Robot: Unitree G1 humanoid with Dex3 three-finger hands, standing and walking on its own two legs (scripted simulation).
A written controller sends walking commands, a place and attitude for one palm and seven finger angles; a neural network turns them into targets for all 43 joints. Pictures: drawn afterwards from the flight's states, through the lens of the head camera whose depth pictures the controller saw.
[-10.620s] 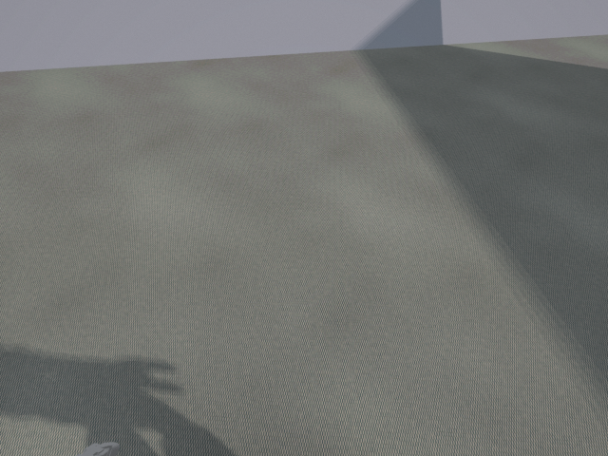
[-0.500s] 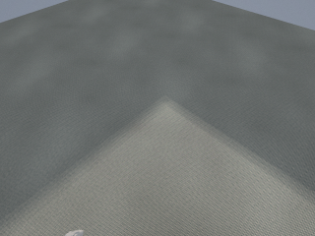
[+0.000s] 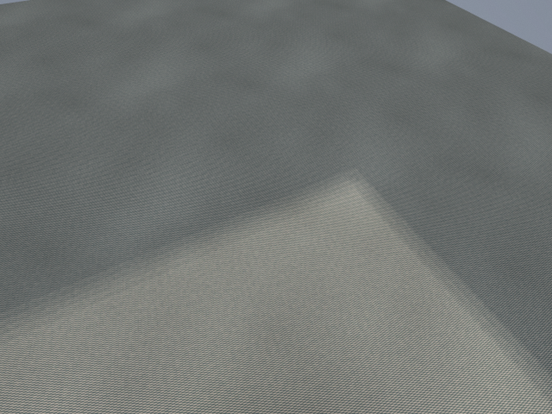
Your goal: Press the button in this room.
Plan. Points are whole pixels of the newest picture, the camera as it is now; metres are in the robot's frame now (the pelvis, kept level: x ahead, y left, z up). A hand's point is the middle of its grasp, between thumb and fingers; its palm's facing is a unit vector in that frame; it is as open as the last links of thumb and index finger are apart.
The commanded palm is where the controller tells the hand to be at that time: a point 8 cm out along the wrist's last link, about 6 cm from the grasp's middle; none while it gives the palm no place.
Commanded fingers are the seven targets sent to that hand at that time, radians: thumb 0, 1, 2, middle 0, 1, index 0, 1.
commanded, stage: turn or walk to find it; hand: left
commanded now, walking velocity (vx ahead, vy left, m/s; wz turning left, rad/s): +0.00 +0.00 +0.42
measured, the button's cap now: out of the picture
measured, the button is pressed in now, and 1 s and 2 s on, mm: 0 0 0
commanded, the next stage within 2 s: none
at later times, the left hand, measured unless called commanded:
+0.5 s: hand out of the picture +0.02 +0.17 -0.13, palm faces +0.22 -0.93 -0.28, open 7.4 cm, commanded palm none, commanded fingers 0.00 0.90 0.90 -0.20 -0.30 -0.20 -0.30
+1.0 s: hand out of the picture -0.13 +0.21 -0.16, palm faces +0.46 -0.85 -0.25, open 7.4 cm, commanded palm none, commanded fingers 0.00 0.90 0.90 -0.20 -0.30 -0.20 -0.30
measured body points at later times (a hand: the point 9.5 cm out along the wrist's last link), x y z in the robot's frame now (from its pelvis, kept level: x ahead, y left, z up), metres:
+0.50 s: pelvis -0.03 -0.04 +0.01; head +0.00 -0.07 +0.46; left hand +0.01 +0.22 -0.11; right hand +0.08 -0.28 -0.15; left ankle -0.05 +0.10 -0.65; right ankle +0.00 -0.13 -0.72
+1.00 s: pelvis -0.07 -0.01 +0.02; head -0.06 +0.02 +0.46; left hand -0.15 +0.25 -0.14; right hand +0.11 -0.19 -0.12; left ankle -0.10 +0.09 -0.72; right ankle -0.03 -0.14 -0.65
